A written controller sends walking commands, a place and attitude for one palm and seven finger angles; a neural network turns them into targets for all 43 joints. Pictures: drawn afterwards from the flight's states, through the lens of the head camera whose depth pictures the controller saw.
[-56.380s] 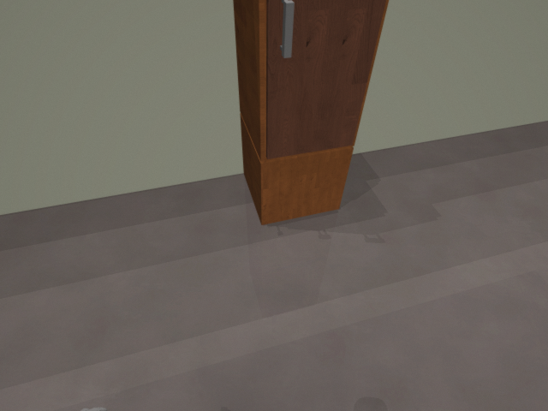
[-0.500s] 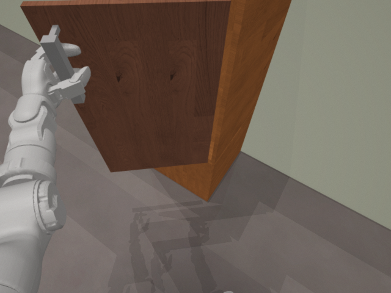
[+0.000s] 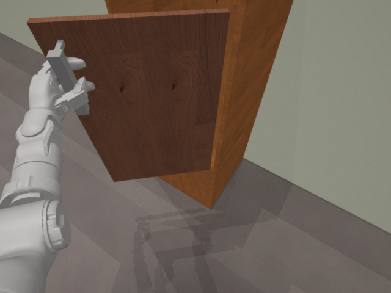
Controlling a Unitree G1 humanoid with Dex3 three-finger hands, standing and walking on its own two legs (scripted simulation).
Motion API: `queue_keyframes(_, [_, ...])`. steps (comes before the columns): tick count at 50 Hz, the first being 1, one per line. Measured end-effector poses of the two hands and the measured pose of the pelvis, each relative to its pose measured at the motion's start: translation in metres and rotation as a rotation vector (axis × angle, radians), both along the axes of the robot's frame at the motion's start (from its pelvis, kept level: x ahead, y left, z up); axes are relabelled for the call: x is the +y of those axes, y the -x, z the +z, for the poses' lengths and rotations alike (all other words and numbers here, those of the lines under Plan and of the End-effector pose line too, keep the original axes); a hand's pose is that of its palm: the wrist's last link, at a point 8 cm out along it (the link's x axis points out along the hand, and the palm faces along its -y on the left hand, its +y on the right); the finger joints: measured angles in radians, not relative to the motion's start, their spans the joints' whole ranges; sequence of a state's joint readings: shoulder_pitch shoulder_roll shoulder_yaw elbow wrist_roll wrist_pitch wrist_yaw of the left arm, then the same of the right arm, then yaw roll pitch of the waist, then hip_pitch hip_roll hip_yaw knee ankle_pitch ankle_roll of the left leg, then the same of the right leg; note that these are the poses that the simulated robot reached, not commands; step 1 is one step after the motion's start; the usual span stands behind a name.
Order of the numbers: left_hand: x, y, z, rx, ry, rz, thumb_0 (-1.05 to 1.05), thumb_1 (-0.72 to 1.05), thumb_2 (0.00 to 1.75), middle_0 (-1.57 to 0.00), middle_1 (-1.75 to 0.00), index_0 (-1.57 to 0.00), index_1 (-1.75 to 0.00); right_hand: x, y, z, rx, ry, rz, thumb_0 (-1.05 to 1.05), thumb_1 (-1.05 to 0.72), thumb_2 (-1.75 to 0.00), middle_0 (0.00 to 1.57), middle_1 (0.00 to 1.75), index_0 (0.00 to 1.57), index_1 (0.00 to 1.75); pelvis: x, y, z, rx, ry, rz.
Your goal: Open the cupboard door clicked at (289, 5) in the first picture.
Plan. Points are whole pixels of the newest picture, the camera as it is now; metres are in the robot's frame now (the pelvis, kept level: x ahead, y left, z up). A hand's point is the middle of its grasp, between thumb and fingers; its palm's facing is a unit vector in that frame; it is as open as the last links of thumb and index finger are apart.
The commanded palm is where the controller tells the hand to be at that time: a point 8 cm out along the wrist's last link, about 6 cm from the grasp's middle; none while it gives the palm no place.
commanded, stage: pull the door open along its arc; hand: left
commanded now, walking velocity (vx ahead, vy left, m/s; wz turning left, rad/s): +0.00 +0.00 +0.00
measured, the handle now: (72, 79) +0.52 +0.23 +0.16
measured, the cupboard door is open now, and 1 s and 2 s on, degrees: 42 70 83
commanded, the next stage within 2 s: open thumb and fingers to let go in 1.26 s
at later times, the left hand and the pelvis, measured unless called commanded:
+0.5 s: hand (99, 129) +0.37 +0.15 +0.16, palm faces +0.48 -0.87 +0.06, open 5.9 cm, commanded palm +0.33 +0.19 +0.15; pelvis +0.00 -0.01 +0.01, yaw +3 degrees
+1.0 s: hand (114, 148) +0.34 +0.12 +0.16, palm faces +0.47 -0.88 +0.03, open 6.1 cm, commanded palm +0.26 +0.14 +0.15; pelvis -0.01 -0.02 +0.01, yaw +2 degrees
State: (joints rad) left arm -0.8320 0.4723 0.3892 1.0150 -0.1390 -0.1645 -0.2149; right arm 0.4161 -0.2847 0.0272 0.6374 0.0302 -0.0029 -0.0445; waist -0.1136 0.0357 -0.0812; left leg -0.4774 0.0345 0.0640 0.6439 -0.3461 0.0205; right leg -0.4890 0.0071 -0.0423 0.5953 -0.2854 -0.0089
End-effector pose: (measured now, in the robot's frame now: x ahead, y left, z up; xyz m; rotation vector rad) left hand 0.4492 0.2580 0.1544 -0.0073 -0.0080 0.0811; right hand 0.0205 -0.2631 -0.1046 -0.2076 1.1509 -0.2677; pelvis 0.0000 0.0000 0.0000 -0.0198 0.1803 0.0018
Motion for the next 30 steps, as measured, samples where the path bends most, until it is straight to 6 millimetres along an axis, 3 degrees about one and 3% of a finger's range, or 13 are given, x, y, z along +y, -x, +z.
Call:
queue_keyframes(7, [-0.007, 0.030, -0.001, -0.026, 0.002, -0.019, 0.00, 0.72, 0.76, -0.36, -1.35, -0.35, -1.35, 0.005, -0.033, 0.004, -0.097, -0.031, 0.005, 0.01, -0.91, -0.90, 0.20, 0.30, 0.20, 0.30, 0.002, -0.008, 0.004, -0.040, -0.003, -0.015])
queue_keyframes(14, [-0.025, 0.081, -0.002, -0.039, 0.020, -0.028, 0.01, 0.69, 0.71, -0.35, -1.35, -0.35, -1.35, 0.015, -0.094, 0.019, -0.283, -0.064, 0.063, 0.01, -0.91, -0.90, 0.20, 0.30, 0.20, 0.30, 0.001, -0.012, 0.008, -0.097, -0.008, -0.015])
queue_keyframes(18, [-0.044, 0.107, -0.002, -0.037, 0.073, 0.115, 0.02, 0.67, 0.73, -0.33, -1.35, -0.35, -1.32, 0.026, -0.134, 0.028, -0.375, -0.079, 0.146, 0.01, -0.91, -0.90, 0.20, 0.30, 0.20, 0.30, 0.000, -0.008, 0.008, -0.124, -0.011, 0.005])
queue_keyframes(22, [-0.059, 0.118, 0.000, -0.002, 0.099, 0.302, 0.02, 0.67, 0.76, -0.32, -1.35, -0.37, -1.31, 0.040, -0.165, 0.036, -0.419, -0.082, 0.237, 0.01, -0.91, -0.90, 0.20, 0.30, 0.20, 0.30, -0.005, 0.000, 0.008, -0.142, -0.015, 0.036])
queue_keyframes(26, [-0.071, 0.119, 0.005, 0.041, 0.043, 0.449, 0.01, 0.70, 0.80, -0.32, -1.34, -0.38, -1.32, 0.052, -0.180, 0.040, -0.436, -0.090, 0.297, 0.01, -0.91, -0.90, 0.20, 0.30, 0.20, 0.30, -0.010, 0.006, 0.008, -0.146, -0.020, 0.057])
queue_keyframes(30, [-0.076, 0.119, 0.006, 0.055, 0.014, 0.498, 0.01, 0.72, 0.82, -0.31, -1.33, -0.37, -1.34, 0.056, -0.176, 0.038, -0.418, -0.098, 0.304, 0.01, -0.91, -0.90, 0.20, 0.30, 0.20, 0.30, -0.016, 0.009, 0.008, -0.151, -0.022, 0.065])
